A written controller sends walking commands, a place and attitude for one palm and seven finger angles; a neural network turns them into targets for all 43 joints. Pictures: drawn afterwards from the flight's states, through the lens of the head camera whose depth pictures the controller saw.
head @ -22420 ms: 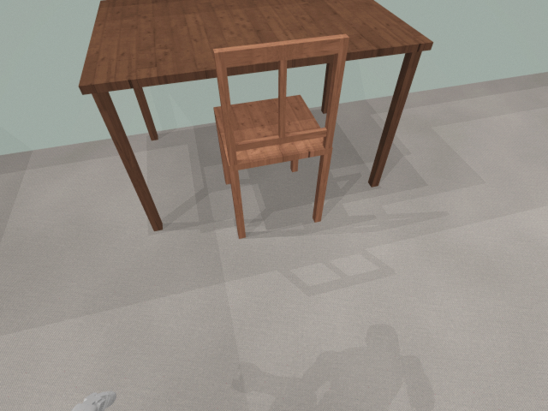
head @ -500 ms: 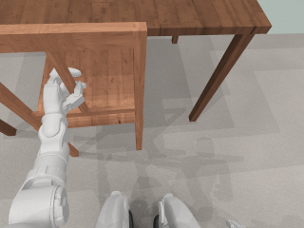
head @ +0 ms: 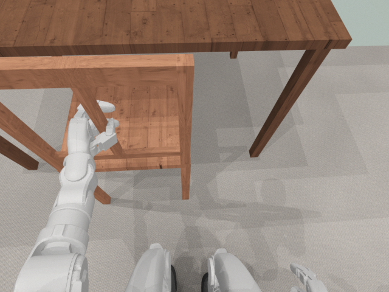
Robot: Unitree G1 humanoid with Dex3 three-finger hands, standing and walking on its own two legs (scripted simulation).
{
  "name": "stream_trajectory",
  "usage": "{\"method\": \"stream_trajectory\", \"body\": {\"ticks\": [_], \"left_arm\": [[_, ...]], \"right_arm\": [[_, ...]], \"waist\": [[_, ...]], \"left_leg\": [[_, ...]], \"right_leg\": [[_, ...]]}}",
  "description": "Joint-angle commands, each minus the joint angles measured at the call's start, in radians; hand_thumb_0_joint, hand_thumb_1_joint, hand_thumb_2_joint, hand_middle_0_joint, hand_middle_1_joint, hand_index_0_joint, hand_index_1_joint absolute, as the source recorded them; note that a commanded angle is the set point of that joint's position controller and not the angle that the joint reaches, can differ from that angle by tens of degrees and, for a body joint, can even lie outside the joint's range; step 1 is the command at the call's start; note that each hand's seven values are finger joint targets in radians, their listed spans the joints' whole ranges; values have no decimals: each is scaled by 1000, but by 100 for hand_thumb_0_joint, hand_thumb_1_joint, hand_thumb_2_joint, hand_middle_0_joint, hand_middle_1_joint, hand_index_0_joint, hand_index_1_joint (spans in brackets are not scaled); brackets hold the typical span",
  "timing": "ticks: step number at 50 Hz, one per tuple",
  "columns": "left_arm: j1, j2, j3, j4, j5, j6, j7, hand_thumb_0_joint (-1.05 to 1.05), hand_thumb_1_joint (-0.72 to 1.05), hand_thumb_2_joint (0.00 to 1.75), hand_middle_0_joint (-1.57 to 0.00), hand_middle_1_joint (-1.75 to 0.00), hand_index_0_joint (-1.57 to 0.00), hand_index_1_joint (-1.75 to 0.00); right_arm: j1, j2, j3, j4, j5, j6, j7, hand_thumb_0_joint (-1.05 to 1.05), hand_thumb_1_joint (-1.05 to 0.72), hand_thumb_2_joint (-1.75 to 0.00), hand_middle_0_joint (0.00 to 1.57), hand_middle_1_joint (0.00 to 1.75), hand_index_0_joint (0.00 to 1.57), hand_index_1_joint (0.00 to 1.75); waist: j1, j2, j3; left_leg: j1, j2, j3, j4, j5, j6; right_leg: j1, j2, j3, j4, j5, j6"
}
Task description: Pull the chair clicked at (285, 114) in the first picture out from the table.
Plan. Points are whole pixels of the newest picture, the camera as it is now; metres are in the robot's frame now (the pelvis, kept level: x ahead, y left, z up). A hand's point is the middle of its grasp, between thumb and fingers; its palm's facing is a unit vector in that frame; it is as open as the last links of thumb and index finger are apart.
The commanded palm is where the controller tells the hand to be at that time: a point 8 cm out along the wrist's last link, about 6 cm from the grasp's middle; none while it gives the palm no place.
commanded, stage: step backward, pulling the chair out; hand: left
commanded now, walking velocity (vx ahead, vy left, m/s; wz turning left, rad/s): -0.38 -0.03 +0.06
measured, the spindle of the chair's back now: (102, 125) +0.46 +0.20 -0.01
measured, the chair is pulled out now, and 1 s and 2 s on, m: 0.05 0.19 0.19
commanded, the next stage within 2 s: none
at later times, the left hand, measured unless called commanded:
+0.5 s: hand (128, 158) +0.37 +0.13 +0.01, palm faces +0.00 -0.99 -0.16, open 5.2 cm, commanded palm +0.36 +0.18 +0.02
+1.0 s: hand (147, 186) +0.31 +0.08 +0.02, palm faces +0.04 -0.99 -0.16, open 5.3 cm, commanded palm +0.31 +0.14 +0.02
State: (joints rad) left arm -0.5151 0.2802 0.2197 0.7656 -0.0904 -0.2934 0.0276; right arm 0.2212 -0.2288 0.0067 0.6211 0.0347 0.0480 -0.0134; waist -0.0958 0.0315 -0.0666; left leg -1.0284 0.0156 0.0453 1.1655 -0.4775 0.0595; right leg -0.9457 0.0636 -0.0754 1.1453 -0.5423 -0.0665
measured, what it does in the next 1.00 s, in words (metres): rises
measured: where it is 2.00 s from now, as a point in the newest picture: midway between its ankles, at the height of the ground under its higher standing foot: outside the picture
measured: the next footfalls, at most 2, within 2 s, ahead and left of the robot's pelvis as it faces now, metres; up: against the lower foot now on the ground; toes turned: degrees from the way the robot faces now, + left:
none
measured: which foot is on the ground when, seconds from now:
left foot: down 0.00-1.00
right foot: down 0.00-1.00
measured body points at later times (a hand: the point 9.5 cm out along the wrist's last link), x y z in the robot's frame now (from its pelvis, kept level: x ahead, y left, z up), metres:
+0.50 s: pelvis -0.02 +0.01 +0.07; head +0.08 -0.01 +0.51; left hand +0.37 +0.18 +0.03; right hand +0.03 -0.25 -0.07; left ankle +0.04 +0.09 -0.64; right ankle +0.00 -0.09 -0.64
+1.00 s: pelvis -0.06 -0.02 +0.08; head +0.02 -0.03 +0.52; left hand +0.31 +0.14 +0.03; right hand +0.02 -0.33 -0.05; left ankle +0.04 +0.09 -0.64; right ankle +0.00 -0.09 -0.64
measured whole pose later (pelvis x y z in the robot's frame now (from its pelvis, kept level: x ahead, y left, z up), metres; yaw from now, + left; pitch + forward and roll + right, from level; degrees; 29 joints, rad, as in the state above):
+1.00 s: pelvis -0.06 -0.02 +0.08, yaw +0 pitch +5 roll -1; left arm -0.56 0.15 0.02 1.12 -0.11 -0.18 0.16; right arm 0.19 -0.33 -0.02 0.74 0.09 0.07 -0.10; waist -0.10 0.04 0.09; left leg -0.56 0.00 0.00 0.60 -0.15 0.02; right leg -0.49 0.09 -0.07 0.59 -0.19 -0.06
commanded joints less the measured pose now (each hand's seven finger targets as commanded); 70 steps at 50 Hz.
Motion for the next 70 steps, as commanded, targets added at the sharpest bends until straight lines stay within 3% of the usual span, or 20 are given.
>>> {"method": "stream_trajectory", "body": {"ticks": [1,3,6,9,15,18,20,22,24,27,29,34,37,39,44,48,55,61,65,70], "left_arm": [[-183,189,-69,-95,74,103,84,0,90,90,-50,-145,-50,-145],[-212,181,-89,-30,76,130,102,0,90,90,-50,-145,-50,-145],[-299,187,-90,-2,75,97,118,0,90,90,-50,-145,-50,-145],[-331,156,-114,52,78,76,117,0,90,90,-50,-145,-50,-145],[-330,98,-143,97,58,49,83,0,90,90,-50,-145,-50,-145],[-311,86,-146,82,52,44,68,0,90,90,-50,-145,-50,-145],[-283,99,-129,65,50,39,62,0,90,90,-50,-145,-50,-145],[-294,86,-139,61,49,38,57,0,90,90,-50,-145,-50,-145],[-317,113,-122,63,57,33,55,0,90,90,-50,-145,-50,-145],[-351,98,-136,99,47,28,55,0,90,90,-50,-145,-50,-145],[-366,134,-116,116,47,25,69,0,90,90,-50,-145,-50,-145],[-412,151,-133,144,46,21,108,0,90,90,-50,-145,-50,-145],[-434,149,-152,147,52,20,131,0,90,90,-50,-145,-50,-145],[-429,155,-148,159,53,31,142,0,90,90,-50,-145,-50,-145],[-436,118,-184,150,46,56,145,0,90,90,-50,-145,-50,-145],[-430,91,-221,134,33,68,141,0,90,90,-50,-145,-50,-145],[-404,52,-243,113,6,47,119,0,90,90,-50,-145,-50,-145],[-417,44,-228,118,18,28,97,0,90,90,-50,-145,-50,-145],[-422,71,-199,131,32,20,90,0,90,90,-50,-145,-50,-145],[-418,81,-187,139,39,19,90,0,90,90,-50,-145,-50,-145]], "right_arm": [[142,-177,-45,-110,31,53,-63,0,-90,-90,20,30,20,30],[138,-178,-37,-98,31,74,-73,0,-90,-90,20,30,20,30],[139,-183,-37,-79,20,82,-88,0,-90,-90,20,30,20,30],[147,-184,-47,-51,9,82,-92,0,-90,-90,20,30,20,30],[112,-179,-68,-22,-10,58,-90,0,-90,-90,20,30,20,30],[85,-177,-73,-22,-20,42,-87,0,-90,-90,20,30,20,30],[80,-179,-78,-21,-23,29,-87,0,-90,-90,20,30,20,30],[84,-177,-78,-15,-20,16,-87,0,-90,-90,20,30,20,30],[76,-183,-84,-6,-21,5,-92,0,-90,-90,20,30,20,30],[53,-178,-80,12,-8,-14,-100,0,-90,-90,20,30,20,30],[63,-185,-79,28,5,-31,-107,0,-90,-90,20,30,20,30],[63,-167,-61,46,29,-48,-100,0,-90,-90,20,30,20,30],[33,-164,-50,46,38,-42,-91,0,-90,-90,20,30,20,30],[24,-179,-50,48,42,-36,-91,0,-90,-90,20,30,20,30],[27,-185,-48,45,52,-14,-97,0,-90,-90,20,30,20,30],[10,-187,-45,25,61,-2,-99,0,-90,-90,20,30,20,30],[-12,-198,-44,29,44,-38,-116,0,-90,-90,20,30,20,30],[-1,-182,-50,52,21,-74,-121,0,-90,-90,20,30,20,30],[-10,-177,-55,59,7,-87,-121,0,-90,-90,20,30,20,30],[-4,-163,-55,61,8,-106,-120,0,-90,-90,20,30,20,30]], "waist": [[-1,29,-469],[-9,-7,-424],[-2,96,-421],[1,160,-424],[21,234,-406],[35,207,-383],[44,185,-396],[36,108,-396],[29,89,-390],[25,66,-332],[20,29,-340],[-1,-39,-328],[5,-29,-301],[7,-22,-301],[2,-47,-353],[7,-26,-309],[22,128,-270],[22,54,-301],[32,90,-288],[30,-8,-300]], "left_leg": [[515,38,-106,-301,394,-11],[505,52,-109,-346,374,-10],[629,70,-119,-403,534,-15],[768,102,-152,-436,713,-15],[941,200,-249,-579,875,4],[934,234,-275,-640,830,19],[964,249,-278,-636,887,29],[966,249,-249,-617,907,34],[916,237,-227,-613,827,26],[784,225,-216,-644,549,32],[735,174,-168,-611,429,20],[696,53,-60,-529,225,-27],[649,12,-40,-500,154,-44],[627,-4,-47,-481,163,-47],[619,-5,-71,-522,271,-39],[642,17,-98,-573,241,-23],[710,136,-259,-750,149,25],[785,182,-272,-715,302,28],[727,201,-285,-722,252,29],[666,157,-222,-651,239,16]], "right_leg": [[378,-89,146,-352,606,84],[422,-97,153,-399,625,110],[420,-91,139,-440,684,112],[382,-63,123,-462,632,105],[308,-22,114,-418,227,71],[329,-25,121,-378,128,61],[345,-33,132,-392,141,59],[390,-37,135,-445,206,61],[429,-43,132,-487,264,62],[491,-55,138,-528,256,65],[540,-72,161,-598,390,69],[568,-177,271,-722,412,112],[614,-238,323,-788,351,142],[638,-250,320,-787,426,149],[709,-228,252,-714,612,170],[657,-207,248,-744,400,169],[553,-65,138,-607,155,75],[509,-47,133,-553,234,63],[514,-58,140,-523,190,54],[562,-94,186,-585,217,57]]}}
